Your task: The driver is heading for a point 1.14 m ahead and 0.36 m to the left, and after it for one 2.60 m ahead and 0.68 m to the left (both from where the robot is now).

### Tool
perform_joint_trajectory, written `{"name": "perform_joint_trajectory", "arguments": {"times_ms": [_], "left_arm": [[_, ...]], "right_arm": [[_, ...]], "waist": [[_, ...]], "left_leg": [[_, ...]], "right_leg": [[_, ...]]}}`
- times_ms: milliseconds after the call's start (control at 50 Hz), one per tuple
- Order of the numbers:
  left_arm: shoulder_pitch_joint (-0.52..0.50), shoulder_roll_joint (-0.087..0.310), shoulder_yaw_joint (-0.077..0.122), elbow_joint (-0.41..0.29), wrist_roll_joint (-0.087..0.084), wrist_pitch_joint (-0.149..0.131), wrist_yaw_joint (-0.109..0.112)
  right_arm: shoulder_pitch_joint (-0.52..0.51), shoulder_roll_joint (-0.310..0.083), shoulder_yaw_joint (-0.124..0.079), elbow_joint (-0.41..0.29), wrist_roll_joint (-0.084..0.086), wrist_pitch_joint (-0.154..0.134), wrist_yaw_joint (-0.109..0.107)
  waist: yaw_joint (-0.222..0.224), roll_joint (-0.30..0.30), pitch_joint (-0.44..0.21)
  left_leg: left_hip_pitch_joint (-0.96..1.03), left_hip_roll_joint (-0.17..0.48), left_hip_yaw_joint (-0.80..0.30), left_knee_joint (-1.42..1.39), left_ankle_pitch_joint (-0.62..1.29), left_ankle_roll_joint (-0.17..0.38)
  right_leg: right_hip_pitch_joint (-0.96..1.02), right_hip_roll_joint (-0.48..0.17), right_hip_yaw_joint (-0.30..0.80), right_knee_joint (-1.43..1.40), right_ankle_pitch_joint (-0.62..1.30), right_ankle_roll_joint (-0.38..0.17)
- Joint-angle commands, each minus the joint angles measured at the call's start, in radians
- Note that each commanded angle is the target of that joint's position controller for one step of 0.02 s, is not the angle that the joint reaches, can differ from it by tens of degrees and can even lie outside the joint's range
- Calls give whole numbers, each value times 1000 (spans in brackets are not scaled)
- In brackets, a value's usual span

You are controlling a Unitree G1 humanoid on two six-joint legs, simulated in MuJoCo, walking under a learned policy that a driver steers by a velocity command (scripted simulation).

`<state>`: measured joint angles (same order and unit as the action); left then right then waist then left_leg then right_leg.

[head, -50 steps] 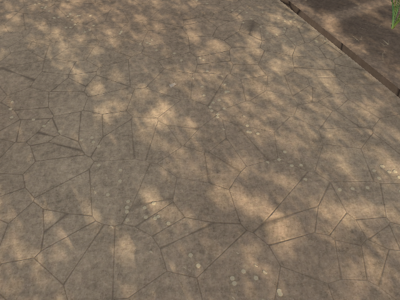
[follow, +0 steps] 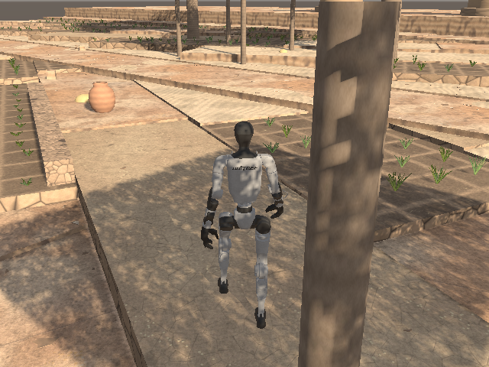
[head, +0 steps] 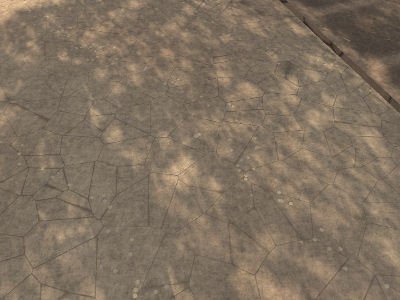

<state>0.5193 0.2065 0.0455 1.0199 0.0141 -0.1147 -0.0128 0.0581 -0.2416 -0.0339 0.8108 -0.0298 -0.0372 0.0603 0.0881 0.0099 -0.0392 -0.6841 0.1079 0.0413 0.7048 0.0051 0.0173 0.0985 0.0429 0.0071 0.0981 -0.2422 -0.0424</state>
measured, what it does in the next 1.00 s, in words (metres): walks ahead, turning left: left foot, then right foot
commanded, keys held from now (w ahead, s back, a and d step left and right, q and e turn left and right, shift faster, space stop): w+shift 0.52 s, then w+q+shift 0.48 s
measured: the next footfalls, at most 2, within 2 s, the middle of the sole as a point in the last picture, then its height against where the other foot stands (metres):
left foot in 0.12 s outside the picture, level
right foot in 0.60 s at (222, 245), level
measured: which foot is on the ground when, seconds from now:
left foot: up 0.00-0.10, down 0.12-0.62, up 0.64-1.00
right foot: down 0.00-0.14, up 0.16-0.58, down 0.60-1.00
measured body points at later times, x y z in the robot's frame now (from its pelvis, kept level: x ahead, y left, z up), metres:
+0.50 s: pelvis +0.40 +0.09 -0.01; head +0.43 +0.09 +0.43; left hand +0.62 +0.30 -0.10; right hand +0.30 -0.14 -0.15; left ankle +0.23 +0.15 -0.74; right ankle +0.64 -0.03 -0.68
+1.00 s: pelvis +0.86 +0.12 -0.02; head +0.89 +0.13 +0.42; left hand +0.73 +0.33 -0.17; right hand +1.13 -0.04 -0.11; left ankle +1.06 +0.26 -0.69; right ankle +0.69 +0.01 -0.74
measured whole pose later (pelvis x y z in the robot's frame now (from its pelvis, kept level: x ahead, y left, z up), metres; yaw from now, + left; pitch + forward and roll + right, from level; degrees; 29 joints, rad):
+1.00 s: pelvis +0.86 +0.12 -0.02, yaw +18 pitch +0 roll -1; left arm 0.48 0.21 0.03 1.00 0.01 -0.13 0.01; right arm 0.02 -0.26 -0.03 0.75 -0.02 -0.03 0.08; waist 0.04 0.02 0.06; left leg -0.75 0.05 0.16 0.77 0.10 0.17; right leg 0.25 0.05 -0.33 0.18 -0.41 0.00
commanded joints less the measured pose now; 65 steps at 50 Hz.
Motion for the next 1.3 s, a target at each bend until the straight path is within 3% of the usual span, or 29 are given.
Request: {"name": "perform_joint_trajectory", "arguments": {"times_ms": [20, 80, 120, 140, 160, 180, 220, 260, 360, 520, 580, 600, 620, 640, 660, 700, 780, 880, 960, 1000, 1040, 1060, 1080, 1100, 1120, 1140, 1160, 1200, 1300], "left_arm": [[0, 159, 29, -49, 5, -15, 8], [-4, 193, 34, -36, 12, -4, 12], [-37, 202, 33, -42, 20, 7, 13], [1, 90, 2, -94, -13, 3, 1], [-22, 80, 4, -115, -29, -20, -7], [-117, 129, 17, -135, -19, -21, -5], [-197, 113, 10, -152, -1, -20, -17], [-171, 66, -1, -152, 32, 13, -36], [-404, 68, -14, -244, 26, 46, -52], [-605, 86, -36, -321, 5, 30, -44], [-294, 183, 5, -251, 4, 33, -6], [-82, 219, 25, -188, 14, 33, 13], [64, 311, 50, -170, 39, 32, 33], [-20, 325, 60, -180, 59, 30, 16], [-134, 232, 55, -194, 43, 30, 1], [-220, 125, 32, -177, 39, 7, -5], [-186, 72, 15, -105, -3, -22, -1], [-149, 89, 11, -91, 7, -45, -9], [-92, 148, 9, -82, -3, -39, 27], [-90, 210, 21, -97, -3, -17, 54], [-167, 271, 42, -131, 10, 18, 69], [-227, 280, 49, -157, 21, 36, 64], [-262, 254, 53, -160, 23, 44, 43], [-274, 79, 8, -221, 42, 25, 26], [-244, 76, -6, -346, 8, -2, 18], [-300, 130, -9, -350, 19, -29, 16], [-324, 159, -4, -342, 17, -36, 13], [-325, 145, -12, -337, 53, -4, 15], [-532, 106, -39, -435, 46, 49, -9]], "right_arm": [[-180, -66, -14, -121, 2, -17, 3], [-100, -83, -26, -127, -3, -24, -6], [328, -156, -63, 1, -15, -41, -39], [488, -279, -95, 19, -50, -48, -55], [524, -298, -101, 36, -30, -51, -41], [399, -239, -87, 38, -30, -49, -34], [288, -137, -63, 28, -14, -61, -27], [269, -72, -40, 51, 1, -71, -31], [374, -69, -32, 103, 20, -95, -31], [485, -136, -20, 158, 29, -109, -57], [458, -200, -32, 172, -11, -72, -81], [408, -204, -35, 161, -13, -62, -84], [419, -102, -15, 126, -14, -66, -75], [578, 18, 6, 100, 68, -77, -52], [454, -92, -10, 97, 59, -74, -66], [328, -76, -12, 76, 44, -63, -56], [269, -4, -8, 28, 5, 1, -20], [55, -7, 4, -67, 22, 12, 3], [-55, -37, 9, -108, 12, -1, 21], [15, -77, -2, -87, 15, -1, 19], [287, -150, -35, -18, 19, 6, 4], [501, -198, -64, 47, 18, 8, -14], [547, -226, -92, 71, 30, 11, -37], [440, -277, -102, 71, 30, 19, -43], [390, -342, -112, 27, 3, 27, -41], [372, -284, -108, 8, -4, 26, -47], [344, -216, -93, 16, -2, 19, -52], [292, -193, -80, 4, 13, -12, -63], [329, -193, -73, -2, 27, -60, -58]], "waist": [[-10, -72, 190], [-60, -116, 145], [-246, -71, -98], [-275, 154, -266], [-251, 291, -343], [-197, 180, -153], [-136, 12, -25], [-69, 66, 34], [-83, 24, 181], [-95, 47, 177], [67, 116, -44], [167, 98, -140], [168, -49, -269], [-5, -336, -379], [6, -141, -227], [-38, 31, -2], [-116, -42, 109], [-105, -49, 191], [-103, -43, 197], [-156, -95, 118], [-306, -146, -21], [-397, -129, -105], [-403, -22, -79], [-254, 214, 29], [-177, 226, -162], [-188, 43, -91], [-143, -85, 26], [-64, -146, 89], [-99, -83, 162]], "left_leg": [[-19, -6, 17, -98, -25, 27], [189, -86, 79, -179, -188, 79], [736, -126, 78, -155, -254, 126], [1070, 171, -345, -242, -727, 194], [1115, 296, -843, -501, -1027, 210], [988, 261, -754, -510, -923, 179], [721, 184, -467, -502, -595, 153], [562, 114, -328, -554, -502, 131], [504, 37, -144, -664, -203, 147], [769, 67, 12, -657, 704, 109], [848, 100, -32, -194, 1018, 112], [717, 67, -24, 89, 829, 116], [471, -22, -27, 461, 287, 137], [93, -181, -113, 776, -446, 113], [-6, -101, -142, 784, -333, 142], [33, -23, -129, 672, -221, 138], [38, 48, -111, 608, -179, 110], [-21, 9, 25, 367, 77, 109], [79, -80, 163, 54, 152, 152], [193, -153, 203, 10, 102, 176], [468, -206, 178, 23, -29, 213], [680, -207, 109, -4, -129, 250], [794, -168, 4, -100, -206, 290], [853, -54, -240, -26, -3, 326], [1044, 93, -726, -278, -275, 517], [976, 151, -866, -481, -520, 477], [815, 132, -804, -520, -519, 421], [573, 47, -636, -516, -320, 374], [321, -114, -409, -549, -22, 312]], "right_leg": [[-60, -295, 122, -97, 27, -157], [-26, -296, 52, 83, 501, -140], [-234, -217, -40, 602, 723, -106], [-593, -118, -71, 1026, 331, -70], [-796, 20, 59, 1240, -212, -83], [-915, -51, 92, 1325, -114, -112], [-849, -147, 65, 1228, 35, -107], [-778, -185, 54, 1170, 61, -79], [-917, -200, -36, 982, 229, -32], [-656, -53, -165, 467, 389, -99], [-317, 30, -109, 464, 153, -130], [-73, -19, -68, 432, 111, -138], [173, -279, 206, 475, -206, -137], [367, -498, 796, 230, -524, -232], [231, -438, 739, 134, -606, -196], [-79, -389, 425, 91, -282, -149], [-265, -284, 60, 32, -29, -39], [-290, -191, -235, -7, 395, 26], [-133, -207, -330, 36, 880, 54], [-26, -243, -337, 186, 1231, 60], [-38, -288, -309, 522, 1408, 42], [-133, -298, -272, 816, 1302, 17], [-299, -174, -268, 1207, 650, 6], [-684, -18, -190, 1552, -246, 22], [-943, 6, 13, 1634, -258, 43], [-1014, -53, 78, 1541, -191, 35], [-979, -96, 82, 1426, -116, 37], [-845, -149, 84, 1289, -102, 74], [-701, -178, -1, 851, 109, 126]]}}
